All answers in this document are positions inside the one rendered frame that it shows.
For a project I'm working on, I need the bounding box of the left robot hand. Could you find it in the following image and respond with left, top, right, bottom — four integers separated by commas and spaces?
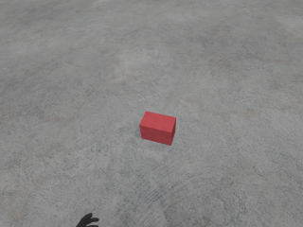
76, 213, 99, 227

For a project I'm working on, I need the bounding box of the carton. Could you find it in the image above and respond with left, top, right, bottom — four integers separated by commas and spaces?
139, 111, 176, 146

